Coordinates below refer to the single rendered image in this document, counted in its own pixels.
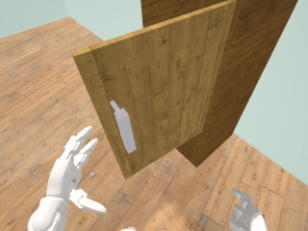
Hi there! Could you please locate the robot left forearm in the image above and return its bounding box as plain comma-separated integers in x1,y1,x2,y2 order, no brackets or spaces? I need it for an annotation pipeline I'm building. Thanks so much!
27,196,70,231

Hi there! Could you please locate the robot right hand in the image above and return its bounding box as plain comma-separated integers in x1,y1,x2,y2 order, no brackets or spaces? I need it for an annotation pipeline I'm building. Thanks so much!
229,188,269,231

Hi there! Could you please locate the cupboard door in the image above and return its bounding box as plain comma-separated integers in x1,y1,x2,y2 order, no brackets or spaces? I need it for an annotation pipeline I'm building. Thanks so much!
71,0,237,180

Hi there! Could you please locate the robot left hand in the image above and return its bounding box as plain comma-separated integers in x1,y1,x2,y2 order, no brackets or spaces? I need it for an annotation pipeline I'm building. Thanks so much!
46,126,107,215

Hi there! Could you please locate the handle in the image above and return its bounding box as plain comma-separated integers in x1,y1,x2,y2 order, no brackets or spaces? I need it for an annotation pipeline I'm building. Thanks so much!
110,100,137,153

